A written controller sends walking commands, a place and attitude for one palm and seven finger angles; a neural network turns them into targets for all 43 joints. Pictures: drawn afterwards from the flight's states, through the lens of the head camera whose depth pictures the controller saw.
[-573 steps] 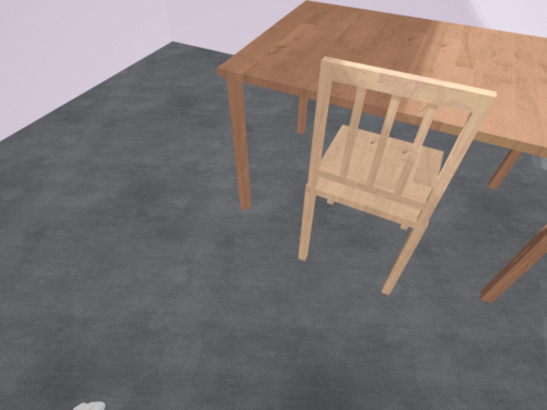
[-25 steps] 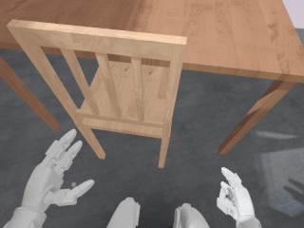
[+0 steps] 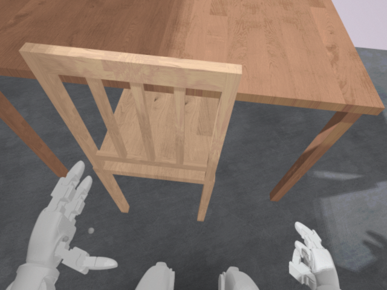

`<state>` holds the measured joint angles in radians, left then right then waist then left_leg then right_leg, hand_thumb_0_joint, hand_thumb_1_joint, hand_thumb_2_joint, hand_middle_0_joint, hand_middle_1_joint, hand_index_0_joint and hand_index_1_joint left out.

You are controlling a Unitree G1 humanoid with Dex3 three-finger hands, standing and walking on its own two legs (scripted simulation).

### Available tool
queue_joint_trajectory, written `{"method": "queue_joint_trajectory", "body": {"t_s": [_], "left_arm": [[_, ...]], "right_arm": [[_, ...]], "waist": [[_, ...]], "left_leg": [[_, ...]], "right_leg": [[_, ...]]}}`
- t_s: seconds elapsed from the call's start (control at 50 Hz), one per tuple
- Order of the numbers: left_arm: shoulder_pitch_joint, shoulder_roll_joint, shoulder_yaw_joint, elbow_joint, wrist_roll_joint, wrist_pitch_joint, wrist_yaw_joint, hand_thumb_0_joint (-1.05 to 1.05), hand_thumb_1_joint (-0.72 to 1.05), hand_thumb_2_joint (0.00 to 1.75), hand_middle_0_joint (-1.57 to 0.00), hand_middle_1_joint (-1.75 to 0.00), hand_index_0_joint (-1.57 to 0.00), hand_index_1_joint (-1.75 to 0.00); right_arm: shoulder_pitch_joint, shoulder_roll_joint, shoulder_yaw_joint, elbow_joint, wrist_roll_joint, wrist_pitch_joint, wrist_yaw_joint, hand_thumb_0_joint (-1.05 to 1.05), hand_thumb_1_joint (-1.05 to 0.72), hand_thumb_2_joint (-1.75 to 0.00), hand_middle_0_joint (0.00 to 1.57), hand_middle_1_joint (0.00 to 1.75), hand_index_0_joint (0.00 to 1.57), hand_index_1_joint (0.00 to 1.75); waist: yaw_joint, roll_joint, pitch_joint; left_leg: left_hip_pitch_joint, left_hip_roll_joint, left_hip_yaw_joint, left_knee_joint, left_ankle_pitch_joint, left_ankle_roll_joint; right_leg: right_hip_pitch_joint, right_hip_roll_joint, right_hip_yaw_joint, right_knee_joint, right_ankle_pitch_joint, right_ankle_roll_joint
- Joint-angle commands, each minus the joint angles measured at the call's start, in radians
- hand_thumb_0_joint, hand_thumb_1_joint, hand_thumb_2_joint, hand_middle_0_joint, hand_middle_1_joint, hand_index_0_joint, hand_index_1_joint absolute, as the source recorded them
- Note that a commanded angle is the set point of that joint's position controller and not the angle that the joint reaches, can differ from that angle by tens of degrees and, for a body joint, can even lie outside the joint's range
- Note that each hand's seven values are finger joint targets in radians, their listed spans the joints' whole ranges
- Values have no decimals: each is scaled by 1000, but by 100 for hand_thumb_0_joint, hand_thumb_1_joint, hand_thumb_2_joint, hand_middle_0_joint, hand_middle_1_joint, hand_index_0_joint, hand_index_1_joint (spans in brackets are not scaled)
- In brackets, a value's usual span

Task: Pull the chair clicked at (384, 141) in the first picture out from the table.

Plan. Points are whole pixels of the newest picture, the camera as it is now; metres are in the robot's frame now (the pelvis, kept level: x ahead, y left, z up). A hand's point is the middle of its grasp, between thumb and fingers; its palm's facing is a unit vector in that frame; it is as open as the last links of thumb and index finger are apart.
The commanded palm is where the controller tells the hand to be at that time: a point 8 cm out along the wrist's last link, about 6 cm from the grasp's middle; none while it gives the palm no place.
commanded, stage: raise the hand toward the chair's back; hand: left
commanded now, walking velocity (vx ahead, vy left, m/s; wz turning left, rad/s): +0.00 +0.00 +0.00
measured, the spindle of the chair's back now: (145, 127) +0.48 +0.15 +0.00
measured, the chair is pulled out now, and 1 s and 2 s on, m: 0.00 0.00 0.00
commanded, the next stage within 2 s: aim the fingers beside a spindle in 0.90 s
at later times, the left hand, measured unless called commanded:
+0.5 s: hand (79, 208) +0.25 +0.22 +0.05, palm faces -0.05 -1.00 -0.05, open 16.9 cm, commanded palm +0.23 +0.27 +0.05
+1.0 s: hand (87, 208) +0.25 +0.21 +0.05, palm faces -0.04 -1.00 -0.05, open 16.9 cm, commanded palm +0.23 +0.26 +0.05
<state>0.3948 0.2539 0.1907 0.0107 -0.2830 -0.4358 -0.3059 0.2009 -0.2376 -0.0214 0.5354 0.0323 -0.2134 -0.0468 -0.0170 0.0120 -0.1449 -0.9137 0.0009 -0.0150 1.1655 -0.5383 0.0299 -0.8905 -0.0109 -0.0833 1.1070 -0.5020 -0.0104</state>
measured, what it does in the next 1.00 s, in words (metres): stands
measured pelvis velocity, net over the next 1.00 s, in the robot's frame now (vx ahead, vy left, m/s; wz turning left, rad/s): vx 0.01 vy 0.00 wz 0.00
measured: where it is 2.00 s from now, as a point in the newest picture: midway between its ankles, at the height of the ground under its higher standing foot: outside the picture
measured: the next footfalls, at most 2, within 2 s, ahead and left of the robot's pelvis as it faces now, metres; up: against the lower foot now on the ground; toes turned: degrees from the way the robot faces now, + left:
none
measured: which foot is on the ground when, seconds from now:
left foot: down 0.00-1.00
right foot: down 0.00-1.00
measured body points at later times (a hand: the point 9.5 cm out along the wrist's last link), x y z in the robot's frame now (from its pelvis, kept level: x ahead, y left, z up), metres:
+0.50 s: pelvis +0.01 +0.02 +0.01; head +0.09 +0.03 +0.45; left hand +0.25 +0.28 +0.06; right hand +0.18 -0.23 -0.06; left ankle +0.01 +0.10 -0.65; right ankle +0.02 -0.12 -0.65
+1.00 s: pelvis +0.01 +0.00 +0.01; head +0.09 +0.02 +0.45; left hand +0.25 +0.26 +0.06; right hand +0.19 -0.24 -0.07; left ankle +0.01 +0.10 -0.65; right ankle +0.02 -0.12 -0.65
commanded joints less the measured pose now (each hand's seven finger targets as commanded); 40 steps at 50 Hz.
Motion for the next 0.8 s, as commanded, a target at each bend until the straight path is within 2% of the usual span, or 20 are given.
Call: {"method": "queue_joint_trajectory", "body": {"t_s": [0.0, 0.08, 0.1, 0.12, 0.18, 0.24, 0.3, 0.32, 0.38, 0.42, 0.46, 0.48, 0.54, 0.64, 0.68, 0.7, 0.72, 0.74, 0.76, 0.78], "left_arm": [[-37, 130, 65, -207, -10, -45, 2, 0, -50, 30, -6, -8, -6, -8], [-75, 132, 70, -191, -13, -25, -3, 0, -50, 30, -6, -8, -6, -8], [-84, 140, 77, -197, -14, -25, -5, 0, -50, 30, -6, -8, -6, -8], [-85, 151, 89, -171, -11, -19, -3, 0, -50, 30, -6, -8, -6, -8], [-118, 140, 77, -174, -17, -17, -19, 0, -50, 30, -6, -8, -6, -8], [-135, 161, 93, -180, -19, -12, -24, 0, -50, 30, -6, -8, -6, -8], [-146, 168, 108, -173, -26, -6, -28, 0, -50, 30, -6, -8, -6, -8], [-143, 181, 119, -158, -25, -2, -25, 0, -50, 30, -6, -8, -6, -8], [-168, 179, 117, -165, -30, 1, -30, 0, -50, 30, -6, -8, -6, -8], [-141, 172, 116, -135, -31, 9, -29, 0, -50, 30, -6, -8, -6, -8], [-135, 168, 115, -138, -33, 11, -27, 0, -50, 30, -6, -8, -6, -8], [-133, 166, 113, -128, -33, 14, -27, 0, -50, 30, -6, -8, -6, -8], [-136, 163, 111, -127, -31, 6, -22, 0, -50, 30, -6, -8, -6, -8], [-150, 186, 128, -163, -27, -21, -7, 0, -50, 30, -6, -8, -6, -8], [-144, 169, 117, -141, -30, -23, -8, 0, -50, 30, -6, -8, -6, -8], [-147, 171, 116, -143, -30, -25, -10, 0, -50, 30, -6, -8, -6, -8], [-142, 184, 127, -123, -26, -22, -10, 0, -50, 30, -6, -8, -6, -8], [-140, 170, 119, -126, -26, -23, -13, 0, -50, 30, -6, -8, -6, -8], [-153, 174, 117, -138, -30, -23, -19, 0, -50, 30, -6, -8, -6, -8], [-154, 173, 116, -132, -32, -21, -21, 0, -50, 30, -6, -8, -6, -8]], "right_arm": [[-20, -139, -38, -158, 3, -47, -9, 0, -90, -90, 20, 30, 20, 30], [-12, -144, -31, -161, 3, -37, -9, 0, -90, -90, 20, 30, 20, 30], [-11, -145, -30, -163, 1, -37, -9, 0, -90, -90, 20, 30, 20, 30], [-10, -145, -28, -158, 0, -33, -9, 0, -90, -90, 20, 30, 20, 30], [-5, -148, -25, -162, 3, -33, -10, 0, -90, -90, 20, 30, 20, 30], [3, -152, -24, -160, 2, -35, -11, 0, -90, -90, 20, 30, 20, 30], [6, -154, -24, -155, 2, -35, -9, 0, -90, -90, 20, 30, 20, 30], [4, -155, -24, -152, 2, -34, -9, 0, -90, -90, 20, 30, 20, 30], [13, -158, -25, -150, 3, -34, -8, 0, -90, -90, 20, 30, 20, 30], [13, -160, -27, -150, 5, -33, -7, 0, -90, -90, 20, 30, 20, 30], [15, -159, -28, -153, 4, -32, -4, 0, -90, -90, 20, 30, 20, 30], [16, -159, -28, -154, 5, -32, -2, 0, -90, -90, 20, 30, 20, 30], [18, -161, -32, -153, 5, -31, -1, 0, -90, -90, 20, 30, 20, 30], [22, -159, -31, -149, -1, -33, 2, 0, -90, -90, 20, 30, 20, 30], [22, -157, -31, -145, 0, -33, 2, 0, -90, -90, 20, 30, 20, 30], [19, -160, -31, -145, 1, -33, 3, 0, -90, -90, 20, 30, 20, 30], [19, -160, -32, -141, 0, -30, 2, 0, -90, -90, 20, 30, 20, 30], [24, -159, -31, -144, 1, -29, 2, 0, -90, -90, 20, 30, 20, 30], [18, -159, -31, -145, 1, -29, 2, 0, -90, -90, 20, 30, 20, 30], [19, -158, -30, -146, 1, -29, 2, 0, -90, -90, 20, 30, 20, 30]], "waist": [[1, 77, -214], [-7, 57, -200], [-2, 69, -213], [-6, 46, -204], [-10, 61, -204], [-7, 80, -232], [-2, 83, -238], [-3, 63, -231], [-3, 99, -246], [-4, 55, -232], [3, 91, -235], [-1, 71, -231], [-7, 47, -229], [0, 99, -254], [-8, 75, -238], [-5, 89, -235], [-9, 62, -234], [-8, 54, -243], [-6, 79, -257], [-9, 75, -243]], "left_leg": [[213, 5, -52, -215, 280, -16], [219, 8, -59, -221, 289, -21], [223, 7, -61, -223, 297, -23], [215, 9, -59, -221, 295, -19], [230, 9, -63, -228, 292, -25], [251, 11, -64, -229, 329, -27], [260, 12, -67, -234, 351, -33], [255, 13, -70, -236, 364, -33], [283, 15, -70, -242, 394, -41], [270, 17, -72, -247, 387, -37], [276, 14, -66, -252, 399, -40], [270, 15, -68, -253, 384, -39], [257, 14, -61, -246, 380, -32], [276, 15, -59, -242, 406, -38], [271, 16, -59, -237, 402, -37], [266, 15, -59, -238, 399, -38], [250, 14, -52, -230, 391, -30], [255, 14, -54, -231, 408, -29], [256, 11, -49, -227, 400, -29], [252, 10, -50, -230, 393, -30]], "right_leg": [[128, 17, 5, -155, 155, -18], [126, 21, -2, -160, 164, -18], [129, 20, -2, -158, 166, -18], [135, 23, -1, -163, 168, -17], [127, 23, -3, -166, 163, -17], [138, 21, -2, -165, 182, -18], [146, 21, -5, -168, 192, -18], [151, 24, -7, -167, 198, -18], [150, 21, -8, -171, 208, -17], [159, 25, -10, -178, 203, -16], [165, 22, -9, -179, 213, -16], [163, 23, -11, -181, 206, -15], [167, 23, -7, -182, 216, -14], [168, 21, -3, -172, 224, -17], [157, 22, -5, -174, 227, -15], [159, 22, -3, -173, 225, -16], [168, 23, 2, -175, 233, -15], [177, 22, 0, -172, 247, -14], [179, 21, 6, -173, 251, -14], [180, 20, 3, -176, 247, -14]]}}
